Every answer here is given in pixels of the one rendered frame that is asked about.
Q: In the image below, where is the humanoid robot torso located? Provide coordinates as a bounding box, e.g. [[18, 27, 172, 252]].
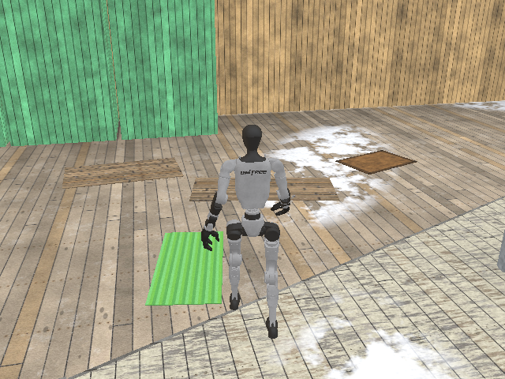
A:
[[234, 155, 271, 237]]

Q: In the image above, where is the robot left hand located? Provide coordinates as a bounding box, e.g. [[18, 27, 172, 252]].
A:
[[201, 229, 219, 251]]

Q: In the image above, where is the robot right shin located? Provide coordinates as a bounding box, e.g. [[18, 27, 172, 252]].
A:
[[267, 271, 279, 327]]

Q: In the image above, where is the robot right hand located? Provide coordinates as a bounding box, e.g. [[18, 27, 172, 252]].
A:
[[271, 202, 290, 216]]

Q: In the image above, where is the right robot forearm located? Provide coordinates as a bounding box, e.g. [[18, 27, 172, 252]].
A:
[[280, 188, 290, 208]]

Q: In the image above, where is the left robot forearm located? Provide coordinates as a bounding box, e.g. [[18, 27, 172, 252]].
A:
[[204, 192, 222, 231]]

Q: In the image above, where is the robot left upper arm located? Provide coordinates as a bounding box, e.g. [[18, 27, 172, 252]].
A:
[[215, 159, 236, 205]]

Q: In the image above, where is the robot right upper arm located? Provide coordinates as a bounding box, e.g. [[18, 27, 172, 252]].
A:
[[268, 158, 290, 200]]

